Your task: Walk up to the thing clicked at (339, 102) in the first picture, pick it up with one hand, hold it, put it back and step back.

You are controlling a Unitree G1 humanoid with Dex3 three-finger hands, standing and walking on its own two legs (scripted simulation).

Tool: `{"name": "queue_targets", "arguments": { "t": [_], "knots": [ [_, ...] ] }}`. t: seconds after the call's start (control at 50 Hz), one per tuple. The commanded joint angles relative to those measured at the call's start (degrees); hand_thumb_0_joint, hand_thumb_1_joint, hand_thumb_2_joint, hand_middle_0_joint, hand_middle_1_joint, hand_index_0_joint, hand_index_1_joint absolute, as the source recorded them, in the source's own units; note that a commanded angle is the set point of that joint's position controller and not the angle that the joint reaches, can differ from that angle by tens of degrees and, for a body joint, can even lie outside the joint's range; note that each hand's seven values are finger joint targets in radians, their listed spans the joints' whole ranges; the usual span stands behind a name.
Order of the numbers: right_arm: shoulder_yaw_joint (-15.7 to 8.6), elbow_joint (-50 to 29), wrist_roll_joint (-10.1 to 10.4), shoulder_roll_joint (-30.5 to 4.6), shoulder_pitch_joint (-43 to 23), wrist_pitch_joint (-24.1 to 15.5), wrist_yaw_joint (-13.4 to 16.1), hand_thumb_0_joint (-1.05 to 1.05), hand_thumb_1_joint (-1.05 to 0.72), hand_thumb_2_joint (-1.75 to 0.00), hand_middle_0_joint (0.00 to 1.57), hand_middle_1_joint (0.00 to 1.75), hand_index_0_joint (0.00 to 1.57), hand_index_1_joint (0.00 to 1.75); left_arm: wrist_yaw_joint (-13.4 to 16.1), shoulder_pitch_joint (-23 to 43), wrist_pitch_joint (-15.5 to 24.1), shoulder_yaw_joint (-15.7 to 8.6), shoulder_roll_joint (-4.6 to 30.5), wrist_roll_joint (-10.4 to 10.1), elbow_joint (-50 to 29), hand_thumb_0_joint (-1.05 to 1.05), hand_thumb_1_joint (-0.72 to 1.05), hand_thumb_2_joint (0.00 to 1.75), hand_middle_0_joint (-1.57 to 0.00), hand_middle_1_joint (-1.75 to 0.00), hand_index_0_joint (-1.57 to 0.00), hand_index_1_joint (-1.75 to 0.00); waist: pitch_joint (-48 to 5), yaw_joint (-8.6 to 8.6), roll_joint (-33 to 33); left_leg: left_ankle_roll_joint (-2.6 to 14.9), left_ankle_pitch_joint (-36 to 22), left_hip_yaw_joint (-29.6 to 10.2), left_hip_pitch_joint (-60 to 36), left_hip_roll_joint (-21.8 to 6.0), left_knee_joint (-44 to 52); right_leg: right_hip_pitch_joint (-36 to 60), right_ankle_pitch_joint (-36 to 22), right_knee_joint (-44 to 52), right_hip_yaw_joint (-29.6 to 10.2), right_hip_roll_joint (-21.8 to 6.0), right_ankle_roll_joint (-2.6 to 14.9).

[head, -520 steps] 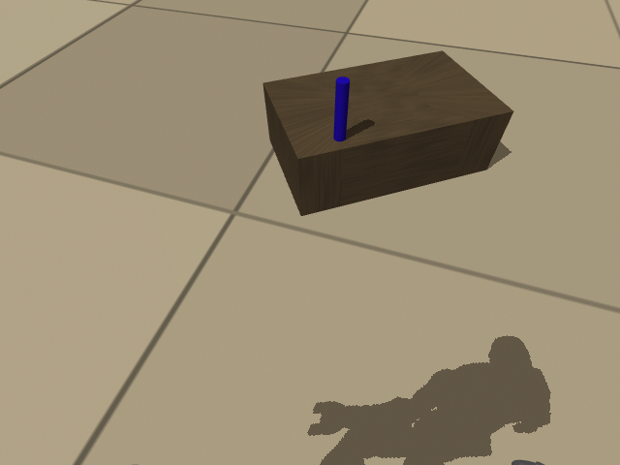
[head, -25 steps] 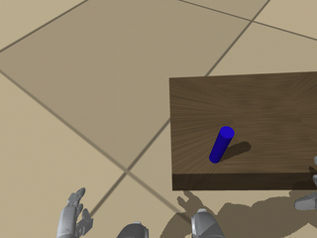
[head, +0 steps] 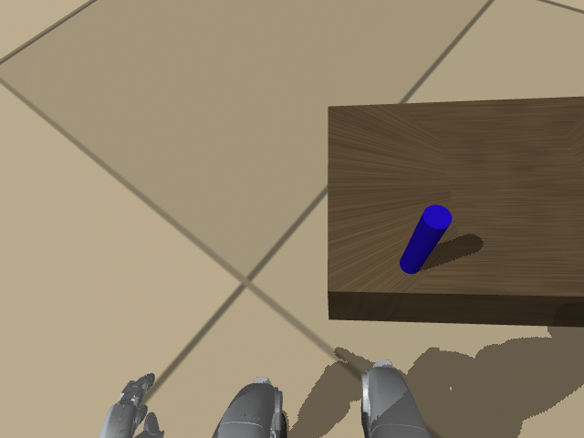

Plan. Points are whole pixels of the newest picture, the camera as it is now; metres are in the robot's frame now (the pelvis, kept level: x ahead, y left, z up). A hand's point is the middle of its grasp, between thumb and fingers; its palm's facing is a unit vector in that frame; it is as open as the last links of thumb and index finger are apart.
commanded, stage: go down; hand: right
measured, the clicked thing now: (421, 244) +0.45 -0.21 -0.24
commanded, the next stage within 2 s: approach in 0.42 s
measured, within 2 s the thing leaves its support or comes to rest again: neither
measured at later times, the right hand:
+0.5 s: hand out of the picture +0.35 -0.39 -0.01, palm faces +0.19 +0.97 -0.12, open 17.5 cm
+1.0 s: hand (510, 252) +0.40 -0.34 -0.17, palm faces +0.10 +0.99 +0.01, open 17.6 cm
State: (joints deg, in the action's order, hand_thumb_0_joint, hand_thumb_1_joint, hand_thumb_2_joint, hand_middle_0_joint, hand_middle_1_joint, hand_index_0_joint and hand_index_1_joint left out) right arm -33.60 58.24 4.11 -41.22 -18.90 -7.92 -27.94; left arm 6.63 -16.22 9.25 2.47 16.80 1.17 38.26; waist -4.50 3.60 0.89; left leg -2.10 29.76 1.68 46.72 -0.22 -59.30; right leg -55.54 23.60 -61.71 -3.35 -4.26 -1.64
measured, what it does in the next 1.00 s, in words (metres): lowers itself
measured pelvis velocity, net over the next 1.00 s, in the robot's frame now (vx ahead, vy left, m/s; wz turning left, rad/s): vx -0.03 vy -0.01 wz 0.10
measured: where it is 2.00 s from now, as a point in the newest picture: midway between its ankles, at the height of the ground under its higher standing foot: outside the picture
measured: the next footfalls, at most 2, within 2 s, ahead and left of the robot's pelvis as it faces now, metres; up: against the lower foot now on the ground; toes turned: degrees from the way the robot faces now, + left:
none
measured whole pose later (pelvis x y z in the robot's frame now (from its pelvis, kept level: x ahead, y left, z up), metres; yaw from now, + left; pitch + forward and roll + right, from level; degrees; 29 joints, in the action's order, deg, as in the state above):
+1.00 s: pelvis -0.03 -0.01 -0.17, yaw +6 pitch +33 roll +8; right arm -42.7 66.0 13.5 -41.9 -37.3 -35.5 -38.5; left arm 1.6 -7.4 8.0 5.7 17.5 4.5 35.4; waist -10.1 6.6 2.4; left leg -3.5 43.2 1.9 90.6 2.0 -100.7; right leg -101.1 35.2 -102.9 -7.3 -5.1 -1.6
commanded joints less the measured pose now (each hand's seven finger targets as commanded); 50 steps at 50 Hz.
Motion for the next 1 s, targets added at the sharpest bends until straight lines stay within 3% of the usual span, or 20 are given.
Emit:
{"name": "queue_targets", "arguments": {
  "t": [0.0,0.14,0.22,0.24,0.34,0.42,0.48,0.52,0.6,0.64,0.7,0.72,0.76,0.84,0.88,0.92,0.98],
  "knots": [
    [-4.6,-5.5,1.0,-24.1,-13.2,-5.1,-0.5,0.0,0.55,-0.06,0.04,0.05,0.04,0.05,0.9,-4.0,1.7,-4.2,11.8,-0.1,-5.1,0.0,0.92,0.88,-0.2,-0.3,-0.21,-0.29,-18.8,-1.12,-10.5,3.19,-11.0,0.3,-1.0,1.5,8.6,20.7,-8.4,8.8,1.0,2.0,3.05],
    [-5.5,-2.3,1.2,-26.3,-15.8,-7.4,-1.8,0.0,0.56,-0.06,0.04,0.05,0.04,0.05,0.1,-4.7,0.8,-3.7,12.1,-0.1,-4.7,0.0,0.92,0.88,-0.2,-0.31,-0.21,-0.29,-20.0,-0.94,-9.6,2.94,-13.5,0.3,-0.5,1.6,7.6,20.1,-11.0,7.0,1.0,2.0,3.39],
    [-6.4,-3.1,1.5,-27.5,-17.6,-8.7,-2.4,0.0,0.56,-0.06,0.04,0.05,0.04,0.05,-0.3,-4.9,0.3,-3.7,12.4,-0.1,-4.5,0.0,0.92,0.88,-0.2,-0.31,-0.21,-0.29,-23.3,-0.81,-10.1,2.85,-15.1,0.2,0.3,1.6,6.9,21.7,-13.4,5.7,0.8,1.8,3.47],
    [-5.6,-3.2,1.5,-26.9,-18.7,-8.9,-2.7,0.0,0.56,-0.06,0.04,0.05,0.04,0.05,-0.5,-5.0,0.2,-3.7,12.6,0.0,-4.1,0.0,0.92,0.88,-0.2,-0.31,-0.21,-0.29,-22.4,-0.45,-11.9,3.0,-14.3,0.5,1.9,1.7,6.8,22.9,-13.6,5.9,0.7,1.6,3.19],
    [-6.6,-2.4,1.5,-27.9,-17.2,-9.2,-3.0,0.0,0.56,-0.07,0.04,0.05,0.04,0.05,-1.0,-5.6,-0.5,-3.6,12.7,0.1,-3.6,0.0,0.91,0.89,-0.2,-0.31,-0.21,-0.3,-24.9,-1.32,-12.8,3.17,-16.4,1.1,1.5,1.8,6.2,25.4,-18.6,5.4,0.2,1.4,2.92],
    [-6.2,-2.2,1.7,-26.6,-17.5,-9.1,-3.2,0.0,0.53,-0.06,0.05,0.05,0.05,0.05,-1.4,-5.6,-1.1,-3.9,12.9,0.1,-3.8,0.0,0.91,0.89,-0.2,-0.31,-0.21,-0.3,-23.0,-1.12,-13.3,3.37,-14.1,1.7,2.9,2.1,6.9,26.1,-17.6,6.9,-0.7,0.8,2.51],
    [-6.9,-2.7,1.8,-27.9,-18.0,-9.3,-3.0,0.0,0.56,-0.07,0.04,0.05,0.04,0.05,-1.7,-5.6,-1.4,-3.8,12.8,-0.1,-4.1,0.0,0.91,0.89,-0.2,-0.31,-0.21,-0.3,-23.0,-1.08,-12.5,3.26,-15.0,1.4,1.1,2.1,7.3,24.8,-16.8,6.8,-0.3,1.2,2.87],
    [-7.0,-2.5,2.0,-27.5,-18.7,-9.7,-3.0,0.0,0.61,-0.05,0.03,0.05,0.04,0.05,-1.8,-5.6,-1.5,-3.9,12.8,0.0,-3.9,0.0,0.91,0.89,-0.21,-0.31,-0.21,-0.31,-22.5,-0.43,-12.1,3.23,-14.8,1.3,1.8,2.1,6.7,23.4,-16.3,6.4,-0.3,1.3,2.9],
    [-4.7,3.6,3.4,-21.3,-18.6,-12.3,-3.6,0.0,0.61,-0.04,0.03,0.05,0.04,0.05,-2.5,-4.0,-1.2,-3.4,11.9,0.1,-3.9,0.0,0.91,0.88,-0.2,-0.31,-0.21,-0.3,-16.4,1.01,-8.1,3.1,-12.4,1.2,7.9,2.0,3.5,15.4,-12.3,2.7,-0.3,1.0,3.45],
    [-3.9,4.7,4.0,-19.2,-20.4,-15.1,-4.0,0.0,0.61,-0.05,0.03,0.06,0.04,0.06,-3.0,-3.3,-0.7,-3.2,11.9,0.6,-4.0,0.0,0.91,0.89,-0.2,-0.31,-0.21,-0.3,-17.1,1.31,-7.0,3.1,-11.4,1.2,12.4,1.9,-0.4,12.1,-11.6,-0.9,-0.6,0.8,3.47],
    [-4.3,1.7,6.1,-17.2,-23.5,-20.5,-5.4,0.0,0.61,-0.06,0.04,0.06,0.04,0.06,-3.6,-2.9,0.2,-2.9,11.6,1.3,-4.5,0.0,0.9,0.9,-0.2,-0.3,-0.2,-0.31,-22.8,1.41,-9.6,3.13,-9.5,1.4,20.4,2.0,-7.6,9.7,-12.8,-7.5,-1.1,0.3,2.89],
    [-5.5,1.0,7.0,-17.7,-22.8,-22.1,-5.8,0.0,0.61,-0.06,0.04,0.05,0.05,0.05,-3.8,-2.5,0.3,-2.8,12.0,1.5,-5.2,0.0,0.9,0.9,-0.2,-0.3,-0.2,-0.31,-25.2,0.96,-9.9,3.13,-8.7,1.8,23.0,2.1,-10.4,8.7,-12.8,-9.7,-1.8,0.2,2.88],
    [-5.6,1.6,8.9,-15.5,-21.8,-25.2,-7.2,0.0,0.59,-0.04,0.06,0.05,0.05,0.05,-4.1,-1.8,0.6,-2.5,11.8,1.7,-5.6,0.0,0.9,0.91,-0.2,-0.3,-0.2,-0.31,-27.6,1.2,-11.3,3.22,-7.3,2.2,29.2,2.4,-15.7,6.0,-14.4,-14.5,-2.4,-0.1,2.4],
    [-9.8,-3.6,11.9,-19.1,-26.7,-30.3,-9.4,0.0,0.57,-0.02,0.07,0.04,0.06,0.04,-4.0,-0.8,0.6,-1.8,12.5,2.1,-5.9,0.0,0.9,0.91,-0.2,-0.3,-0.19,-0.31,-35.5,0.35,-13.4,3.12,-8.7,2.2,36.7,2.5,-25.2,-0.8,-16.9,-24.8,-3.0,-0.1,2.3],
    [-10.2,-1.5,12.2,-18.8,-27.3,-31.2,-10.2,0.0,0.53,-0.02,0.08,0.03,0.07,0.03,-3.9,-0.2,0.3,-1.6,12.7,2.5,-5.5,0.0,0.9,0.91,-0.2,-0.3,-0.19,-0.31,-34.4,0.45,-13.8,3.07,-7.3,2.6,40.7,2.6,-28.9,-4.6,-14.8,-28.2,-3.4,-0.2,2.03],
    [-13.1,-3.6,11.8,-24.1,-33.0,-31.9,-10.5,0.0,0.54,-0.02,0.08,0.04,0.07,0.04,-3.9,0.3,-0.2,-1.2,13.2,2.9,-5.2,0.0,0.91,0.9,-0.2,-0.3,-0.2,-0.3,-36.3,-0.16,-15.2,3.07,-6.8,2.4,43.2,2.7,-32.0,-7.7,-13.3,-32.0,-3.3,-0.2,1.9],
    [-13.8,-5.7,10.0,-26.7,-38.5,-31.2,-10.4,0.0,0.53,-0.04,0.07,0.04,0.06,0.04,-4.1,0.9,-1.0,-1.7,13.7,4.1,-5.0,0.0,0.92,0.9,-0.2,-0.31,-0.2,-0.3,-41.4,-0.76,-19.1,3.15,-6.3,2.3,45.8,3.0,-36.2,-8.9,-11.9,-37.0,-2.1,-0.5,1.65]
  ]
}}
